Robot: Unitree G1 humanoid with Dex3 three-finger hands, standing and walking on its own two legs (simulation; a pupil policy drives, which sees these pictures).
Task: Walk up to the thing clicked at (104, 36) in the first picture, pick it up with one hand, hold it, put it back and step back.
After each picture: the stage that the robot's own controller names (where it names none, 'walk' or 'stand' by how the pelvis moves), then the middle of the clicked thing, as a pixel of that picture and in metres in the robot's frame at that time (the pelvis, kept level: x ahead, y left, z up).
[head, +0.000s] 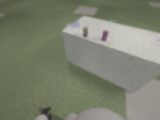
stand; (104, 36) +0.96 -0.14 -0.05
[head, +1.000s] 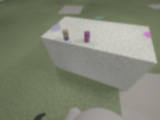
walk; (86, 37) +0.84 +0.11 -0.02
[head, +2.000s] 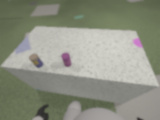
stand; (66, 60) +0.46 +0.23 -0.02
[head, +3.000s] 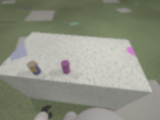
stand; (65, 67) +0.43 +0.21 -0.05
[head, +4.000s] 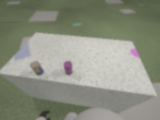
stand; (68, 68) +0.42 +0.19 -0.05
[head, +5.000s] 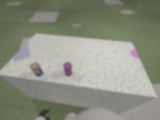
stand; (68, 69) +0.41 +0.20 -0.05
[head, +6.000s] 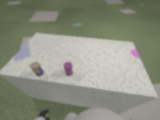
stand; (68, 69) +0.41 +0.19 -0.05
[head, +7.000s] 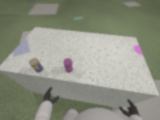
rise first; (68, 65) +0.42 +0.20 -0.04
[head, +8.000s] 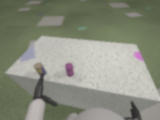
rise first; (69, 70) +0.41 +0.21 -0.04
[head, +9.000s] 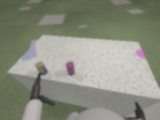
go down; (70, 68) +0.42 +0.21 -0.04
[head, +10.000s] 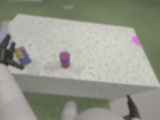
go down; (65, 60) +0.41 +0.18 +0.02
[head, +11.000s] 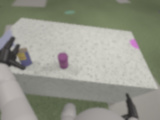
approach; (63, 61) +0.42 +0.19 +0.02
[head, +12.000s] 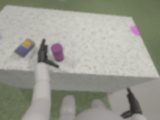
close in; (58, 53) +0.44 +0.20 +0.05
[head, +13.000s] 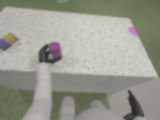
lift; (56, 52) +0.45 +0.21 +0.06
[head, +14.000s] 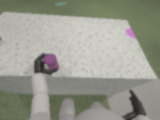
lift; (52, 63) +0.38 +0.22 +0.05
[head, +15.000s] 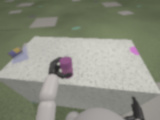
lift; (66, 67) +0.30 +0.15 +0.15
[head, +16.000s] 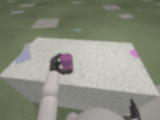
hold; (67, 64) +0.32 +0.16 +0.16
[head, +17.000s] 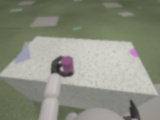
hold; (68, 66) +0.31 +0.15 +0.14
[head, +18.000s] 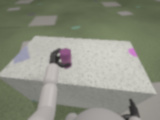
crouch; (66, 58) +0.37 +0.17 +0.15
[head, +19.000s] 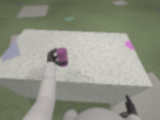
lower; (62, 57) +0.42 +0.18 +0.09
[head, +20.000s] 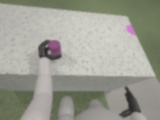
lower; (55, 50) +0.46 +0.20 +0.05
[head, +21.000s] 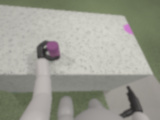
lower; (54, 51) +0.46 +0.20 +0.05
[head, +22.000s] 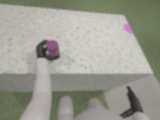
lower; (53, 50) +0.46 +0.20 +0.06
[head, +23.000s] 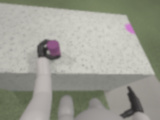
lower; (54, 50) +0.46 +0.20 +0.06
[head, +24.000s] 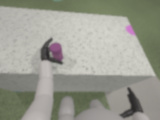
withdraw; (57, 52) +0.45 +0.19 +0.05
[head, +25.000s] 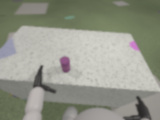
sink last; (65, 64) +0.40 +0.19 +0.02
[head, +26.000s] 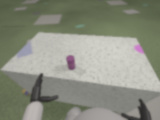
stand; (71, 62) +0.45 +0.19 +0.01
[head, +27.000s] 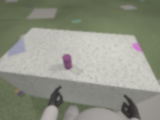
stand; (67, 62) +0.44 +0.20 +0.02
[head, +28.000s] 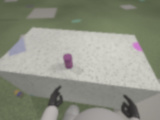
stand; (68, 61) +0.44 +0.19 +0.02
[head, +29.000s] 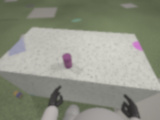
stand; (67, 61) +0.44 +0.20 +0.02
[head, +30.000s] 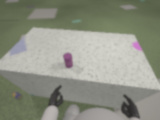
stand; (68, 60) +0.45 +0.20 +0.02
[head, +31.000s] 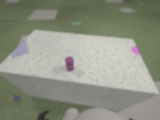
stand; (69, 64) +0.44 +0.19 -0.02
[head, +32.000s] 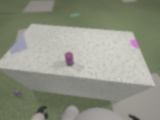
walk; (69, 59) +0.47 +0.19 -0.04
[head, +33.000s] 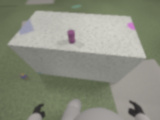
walk; (71, 37) +0.68 +0.23 -0.02
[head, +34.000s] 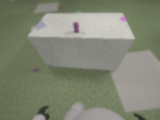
stand; (76, 27) +0.97 +0.25 -0.03
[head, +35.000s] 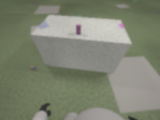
stand; (78, 29) +1.03 +0.21 -0.04
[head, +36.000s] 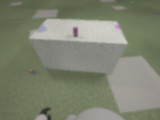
stand; (75, 32) +1.03 +0.23 -0.05
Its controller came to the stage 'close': yes
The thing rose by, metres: 0.19
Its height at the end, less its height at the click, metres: +0.00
